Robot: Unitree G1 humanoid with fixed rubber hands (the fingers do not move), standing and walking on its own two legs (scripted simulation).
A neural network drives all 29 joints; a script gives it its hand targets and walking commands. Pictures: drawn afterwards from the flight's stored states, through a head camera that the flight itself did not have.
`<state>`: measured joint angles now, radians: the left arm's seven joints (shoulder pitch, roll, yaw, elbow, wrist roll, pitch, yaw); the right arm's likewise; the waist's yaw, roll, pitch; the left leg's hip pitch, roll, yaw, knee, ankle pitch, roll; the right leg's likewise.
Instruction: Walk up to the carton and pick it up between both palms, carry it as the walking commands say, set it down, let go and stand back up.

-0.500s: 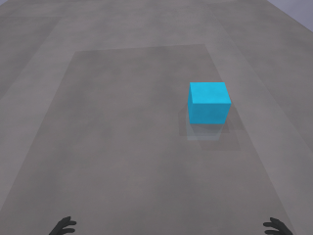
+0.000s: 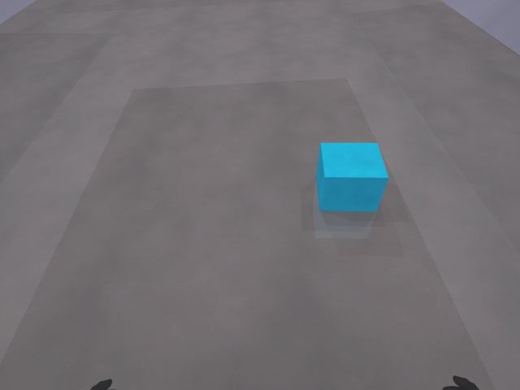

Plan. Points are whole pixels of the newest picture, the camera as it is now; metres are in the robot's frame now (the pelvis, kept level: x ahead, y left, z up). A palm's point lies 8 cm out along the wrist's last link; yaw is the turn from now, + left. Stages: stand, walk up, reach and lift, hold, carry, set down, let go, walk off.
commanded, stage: stand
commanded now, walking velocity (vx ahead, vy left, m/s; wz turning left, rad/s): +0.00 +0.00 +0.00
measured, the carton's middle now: (348, 176) +1.25 -0.38 -0.66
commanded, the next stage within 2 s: walk up in 1.10 s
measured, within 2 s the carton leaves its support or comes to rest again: neither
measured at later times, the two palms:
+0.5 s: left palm out of the picture +0.09 +0.31 -0.10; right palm out of the picture +0.10 -0.31 -0.10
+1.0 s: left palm out of the picture +0.10 +0.31 -0.09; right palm out of the picture +0.11 -0.31 -0.10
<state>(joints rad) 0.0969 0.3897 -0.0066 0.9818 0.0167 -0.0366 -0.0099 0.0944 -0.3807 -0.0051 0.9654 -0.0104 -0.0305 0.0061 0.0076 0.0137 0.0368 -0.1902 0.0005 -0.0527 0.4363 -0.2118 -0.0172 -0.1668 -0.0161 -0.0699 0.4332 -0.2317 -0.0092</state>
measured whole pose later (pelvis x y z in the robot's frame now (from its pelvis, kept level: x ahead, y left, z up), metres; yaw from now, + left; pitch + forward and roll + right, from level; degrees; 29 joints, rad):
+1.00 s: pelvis +0.01 +0.00 +0.01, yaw +0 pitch -2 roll +0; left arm 0.08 0.40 0.00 1.08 0.01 -0.02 0.00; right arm 0.08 -0.39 -0.01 1.07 -0.01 -0.02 0.00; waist 0.01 0.01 0.03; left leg -0.13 0.01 -0.06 0.33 -0.17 -0.02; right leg -0.11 -0.01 -0.07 0.33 -0.19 -0.01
